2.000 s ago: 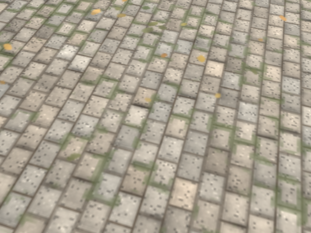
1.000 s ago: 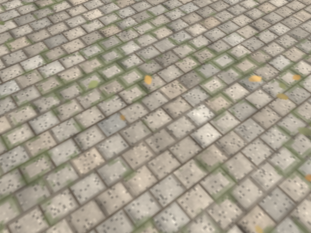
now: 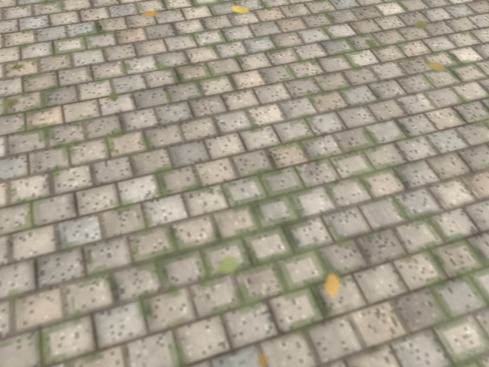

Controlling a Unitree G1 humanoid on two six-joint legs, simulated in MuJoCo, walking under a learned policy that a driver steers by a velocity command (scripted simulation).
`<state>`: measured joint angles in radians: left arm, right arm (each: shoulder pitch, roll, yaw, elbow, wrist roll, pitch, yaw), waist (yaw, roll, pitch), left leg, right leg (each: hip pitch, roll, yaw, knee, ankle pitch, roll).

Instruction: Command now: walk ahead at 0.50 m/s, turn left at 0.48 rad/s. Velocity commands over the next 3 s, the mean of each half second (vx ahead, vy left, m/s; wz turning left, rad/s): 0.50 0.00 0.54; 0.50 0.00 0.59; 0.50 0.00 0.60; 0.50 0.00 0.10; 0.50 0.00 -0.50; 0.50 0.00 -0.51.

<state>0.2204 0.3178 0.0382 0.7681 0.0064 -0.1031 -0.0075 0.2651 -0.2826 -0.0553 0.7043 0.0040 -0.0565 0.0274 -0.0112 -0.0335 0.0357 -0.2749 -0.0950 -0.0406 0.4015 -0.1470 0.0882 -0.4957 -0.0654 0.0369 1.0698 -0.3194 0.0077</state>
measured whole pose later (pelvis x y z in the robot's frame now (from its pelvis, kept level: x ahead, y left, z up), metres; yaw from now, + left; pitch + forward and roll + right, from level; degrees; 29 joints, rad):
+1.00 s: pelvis +0.50 +0.13 +0.00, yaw +35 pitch +1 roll -1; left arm 0.16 0.32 0.05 0.74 0.00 -0.10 -0.01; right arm 0.27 -0.29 -0.07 0.66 0.01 -0.04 0.03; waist -0.01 -0.03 0.07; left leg -0.29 -0.10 -0.04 0.44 -0.16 0.10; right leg -0.52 -0.09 0.05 1.10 -0.33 0.02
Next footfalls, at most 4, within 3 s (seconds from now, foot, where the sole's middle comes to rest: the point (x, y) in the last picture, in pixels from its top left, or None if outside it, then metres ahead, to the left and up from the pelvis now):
0.32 right None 0.37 -0.12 -0.78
0.82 left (158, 342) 0.54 0.23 -0.78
1.30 right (169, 234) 0.88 0.23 -0.78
1.82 left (38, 248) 0.82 0.62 -0.78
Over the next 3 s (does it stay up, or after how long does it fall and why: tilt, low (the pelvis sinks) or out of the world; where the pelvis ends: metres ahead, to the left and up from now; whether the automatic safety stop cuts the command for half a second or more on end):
stays up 1.31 0.89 0.00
